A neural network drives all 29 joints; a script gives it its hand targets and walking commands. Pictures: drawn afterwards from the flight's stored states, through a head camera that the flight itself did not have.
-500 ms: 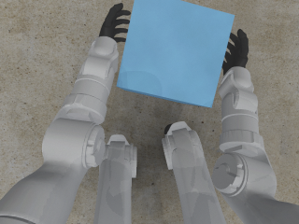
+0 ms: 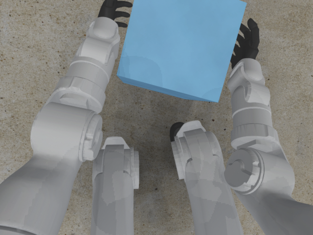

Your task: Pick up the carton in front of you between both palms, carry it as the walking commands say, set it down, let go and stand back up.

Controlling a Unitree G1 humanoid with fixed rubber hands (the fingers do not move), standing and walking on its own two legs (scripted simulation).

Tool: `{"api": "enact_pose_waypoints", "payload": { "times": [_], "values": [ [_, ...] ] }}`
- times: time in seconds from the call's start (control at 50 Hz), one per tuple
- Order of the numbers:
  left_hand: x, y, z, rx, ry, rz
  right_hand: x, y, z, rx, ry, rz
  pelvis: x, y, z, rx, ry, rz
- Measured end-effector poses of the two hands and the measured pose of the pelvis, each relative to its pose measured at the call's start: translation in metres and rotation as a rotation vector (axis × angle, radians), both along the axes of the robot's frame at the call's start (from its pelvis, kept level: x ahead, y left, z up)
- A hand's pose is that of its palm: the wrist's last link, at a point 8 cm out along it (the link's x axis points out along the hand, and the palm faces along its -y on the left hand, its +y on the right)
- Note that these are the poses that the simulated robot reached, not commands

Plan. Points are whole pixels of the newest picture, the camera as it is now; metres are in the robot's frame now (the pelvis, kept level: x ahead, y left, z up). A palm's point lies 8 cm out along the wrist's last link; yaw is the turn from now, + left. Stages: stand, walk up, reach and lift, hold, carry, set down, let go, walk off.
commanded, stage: set down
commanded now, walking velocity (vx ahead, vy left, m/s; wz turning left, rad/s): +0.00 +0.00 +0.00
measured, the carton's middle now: (170, 52) +0.49 -0.09 -0.24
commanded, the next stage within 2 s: none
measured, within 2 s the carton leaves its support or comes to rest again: rests again in 0.40 s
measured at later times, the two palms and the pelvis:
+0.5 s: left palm (108, 29) +0.54 +0.05 -0.19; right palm (237, 60) +0.44 -0.24 -0.18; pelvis +0.00 +0.01 -0.01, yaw -1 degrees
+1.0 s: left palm (96, 31) +0.55 +0.08 -0.21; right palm (247, 72) +0.41 -0.28 -0.20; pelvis -0.01 +0.00 -0.02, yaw -2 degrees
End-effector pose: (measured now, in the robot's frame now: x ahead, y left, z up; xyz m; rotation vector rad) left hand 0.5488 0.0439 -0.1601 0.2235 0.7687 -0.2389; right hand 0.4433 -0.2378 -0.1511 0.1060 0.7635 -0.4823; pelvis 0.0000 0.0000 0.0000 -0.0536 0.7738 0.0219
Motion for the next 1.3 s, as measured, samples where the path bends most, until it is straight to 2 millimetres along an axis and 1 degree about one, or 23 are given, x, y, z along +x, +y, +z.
{"api": "enact_pose_waypoints", "payload": {
  "times": [0.2, 0.42, 0.54, 0.76, 0.84, 0.88, 0.96, 1.02, 1.06, 1.12, 1.18, 1.24, 1.3],
  "values": [
    [-0.003, 0.003, -0.013, 0.006, 0.016, -0.012, -0.002, 0.001, -0.01, 0.0, 0.023, 0.029, -0.001, 0.004, -0.004, -0.009, -0.02, 0.005],
    [-0.005, 0.007, -0.029, 0.009, 0.035, -0.022, 0.0, 0.002, -0.021, 0.001, 0.048, 0.059, 0.001, 0.007, -0.008, -0.019, -0.032, 0.008],
    [-0.005, 0.005, -0.031, -0.018, 0.036, -0.038, 0.0, -0.002, -0.027, -0.003, 0.055, 0.056, 0.001, 0.008, -0.012, -0.021, -0.038, 0.007],
    [-0.005, 0.005, -0.033, -0.034, 0.019, -0.062, -0.001, -0.004, -0.028, 0.009, 0.046, 0.078, -0.004, 0.007, -0.018, -0.027, -0.072, 0.007],
    [-0.002, 0.005, -0.035, -0.044, -0.014, -0.055, -0.006, -0.004, -0.033, 0.015, 0.056, 0.078, -0.007, 0.006, -0.018, -0.029, -0.084, 0.006],
    [-0.001, 0.01, -0.038, -0.042, -0.032, -0.043, -0.013, -0.008, -0.038, 0.001, 0.074, 0.063, -0.008, 0.005, -0.018, -0.029, -0.087, 0.005],
    [0.0, 0.027, -0.048, -0.011, -0.032, -0.02, -0.026, -0.029, -0.045, -0.037, 0.088, 0.017, -0.009, 0.003, -0.018, -0.029, -0.086, -0.001],
    [0.001, 0.035, -0.053, -0.004, -0.037, -0.011, -0.03, -0.041, -0.048, -0.05, 0.078, 0.0, -0.01, 0.001, -0.018, -0.027, -0.084, -0.005],
    [0.002, 0.036, -0.053, -0.01, -0.048, -0.009, -0.029, -0.047, -0.048, -0.053, 0.063, -0.004, -0.01, -0.001, -0.019, -0.024, -0.085, -0.007],
    [0.006, 0.032, -0.048, -0.026, -0.077, -0.01, -0.024, -0.051, -0.043, -0.056, 0.029, -0.004, -0.01, -0.004, -0.02, -0.019, -0.087, -0.011],
    [0.009, 0.025, -0.034, -0.037, -0.12, -0.014, -0.019, -0.05, -0.033, -0.051, -0.02, -0.004, -0.011, -0.007, -0.019, -0.014, -0.091, -0.021],
    [0.012, 0.019, -0.012, -0.03, -0.158, -0.023, -0.015, -0.047, -0.014, -0.042, -0.068, -0.001, -0.011, -0.009, -0.013, -0.005, -0.094, -0.032],
    [0.013, 0.017, 0.016, -0.011, -0.165, -0.023, -0.016, -0.045, 0.011, -0.035, -0.091, -0.004, -0.01, -0.011, 0.0, 0.005, -0.092, -0.041]
  ]
}}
